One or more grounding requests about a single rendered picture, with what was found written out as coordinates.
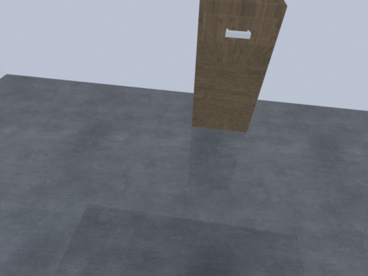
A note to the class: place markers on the cabinet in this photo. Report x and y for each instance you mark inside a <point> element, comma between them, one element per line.
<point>229,76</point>

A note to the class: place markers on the drawer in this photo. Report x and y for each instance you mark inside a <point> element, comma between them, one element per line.
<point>262,29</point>

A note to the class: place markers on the handle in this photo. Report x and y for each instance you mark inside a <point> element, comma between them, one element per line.
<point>238,34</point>

